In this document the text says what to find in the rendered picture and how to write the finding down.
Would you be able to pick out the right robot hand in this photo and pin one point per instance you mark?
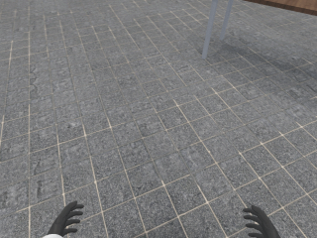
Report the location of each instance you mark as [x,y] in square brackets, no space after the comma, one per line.
[264,224]

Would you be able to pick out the table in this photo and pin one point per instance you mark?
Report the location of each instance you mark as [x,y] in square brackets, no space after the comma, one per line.
[302,6]

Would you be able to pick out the left robot hand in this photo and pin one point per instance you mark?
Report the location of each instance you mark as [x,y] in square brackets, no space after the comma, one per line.
[62,221]

